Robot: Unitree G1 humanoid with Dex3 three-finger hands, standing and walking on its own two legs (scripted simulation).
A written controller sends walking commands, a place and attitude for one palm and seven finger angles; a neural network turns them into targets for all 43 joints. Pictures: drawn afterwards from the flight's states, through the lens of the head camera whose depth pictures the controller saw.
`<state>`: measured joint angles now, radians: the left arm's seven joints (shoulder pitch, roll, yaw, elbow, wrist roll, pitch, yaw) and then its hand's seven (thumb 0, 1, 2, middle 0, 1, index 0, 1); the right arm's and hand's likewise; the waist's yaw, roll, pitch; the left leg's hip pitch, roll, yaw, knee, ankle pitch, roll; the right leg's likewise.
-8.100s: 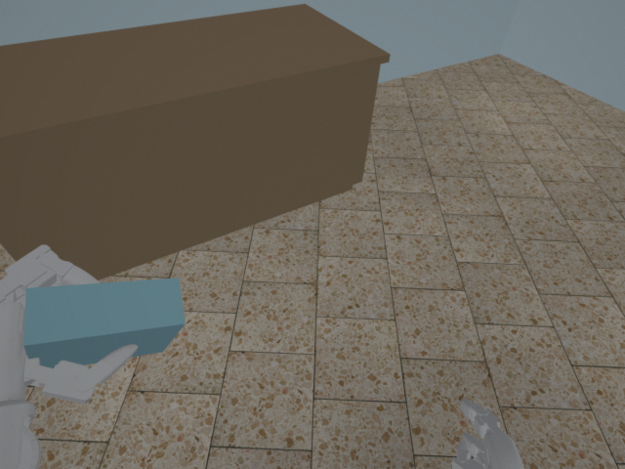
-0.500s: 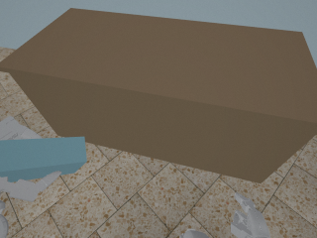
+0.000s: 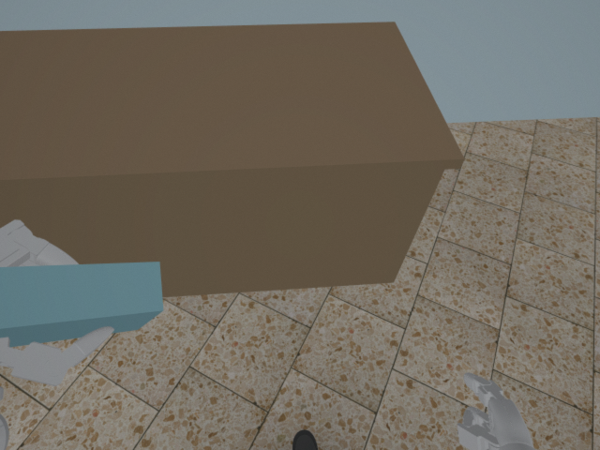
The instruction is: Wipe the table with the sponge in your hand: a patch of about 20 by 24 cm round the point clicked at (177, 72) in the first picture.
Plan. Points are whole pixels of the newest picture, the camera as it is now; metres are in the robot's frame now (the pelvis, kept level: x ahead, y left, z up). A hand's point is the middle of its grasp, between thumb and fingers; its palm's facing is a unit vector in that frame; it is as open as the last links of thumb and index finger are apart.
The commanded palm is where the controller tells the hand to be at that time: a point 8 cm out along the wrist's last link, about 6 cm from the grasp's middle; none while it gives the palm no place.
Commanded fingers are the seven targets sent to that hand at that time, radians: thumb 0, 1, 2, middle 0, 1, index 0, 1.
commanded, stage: turn to face it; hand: left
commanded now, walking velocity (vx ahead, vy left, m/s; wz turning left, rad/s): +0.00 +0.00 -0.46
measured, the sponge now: (104, 302) +0.23 +0.21 +0.14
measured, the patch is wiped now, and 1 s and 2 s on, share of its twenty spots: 0.00 0.00 0.00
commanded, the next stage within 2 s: take the last steps up to it in 0.38 s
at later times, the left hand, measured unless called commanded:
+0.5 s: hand (186, 320) +0.21 +0.12 +0.16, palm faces +0.09 -0.84 -0.53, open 9.3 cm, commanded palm +0.16 +0.19 +0.18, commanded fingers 0.00 0.10 1.30 -1.20 -1.60 -1.20 -1.60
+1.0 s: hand (188, 324) +0.20 +0.11 +0.17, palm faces +0.17 -0.87 -0.46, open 9.3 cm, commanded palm +0.16 +0.18 +0.18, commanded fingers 0.00 0.10 1.30 -1.20 -1.60 -1.20 -1.60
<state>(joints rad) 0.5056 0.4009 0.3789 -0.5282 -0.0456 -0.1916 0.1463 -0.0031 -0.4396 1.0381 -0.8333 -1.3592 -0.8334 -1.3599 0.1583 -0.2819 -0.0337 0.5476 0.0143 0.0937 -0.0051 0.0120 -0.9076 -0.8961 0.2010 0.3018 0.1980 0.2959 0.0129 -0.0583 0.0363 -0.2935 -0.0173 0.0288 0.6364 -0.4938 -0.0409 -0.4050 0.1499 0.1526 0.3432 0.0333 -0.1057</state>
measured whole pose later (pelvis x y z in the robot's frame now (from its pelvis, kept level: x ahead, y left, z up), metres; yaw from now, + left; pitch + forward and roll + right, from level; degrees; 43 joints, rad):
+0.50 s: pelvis -0.06 -0.05 -0.01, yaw -13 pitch +1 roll +1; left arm 0.55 0.42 0.41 -0.62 -0.03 -0.22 0.14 0.00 -0.44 1.04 -0.83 -1.36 -0.83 -1.36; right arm 0.14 -0.21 0.01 0.59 0.01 -0.01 -0.02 0.01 -0.90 -0.90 0.21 0.30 0.20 0.30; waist -0.04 -0.02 0.14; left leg -0.40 0.05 0.05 0.87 -0.48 -0.05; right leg -0.39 0.02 0.00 0.57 -0.19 -0.04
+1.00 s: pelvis -0.06 -0.06 +0.00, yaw -12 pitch +0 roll +1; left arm 0.48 0.36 0.34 -0.46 0.00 -0.25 0.14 0.00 -0.44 1.04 -0.83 -1.35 -0.83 -1.36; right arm 0.21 -0.20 0.00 0.66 0.00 -0.05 -0.05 0.01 -0.90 -0.90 0.21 0.30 0.20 0.30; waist -0.02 0.01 0.04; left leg -0.47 0.06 0.06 0.95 -0.35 -0.01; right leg -0.22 -0.06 -0.14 0.50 -0.28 -0.03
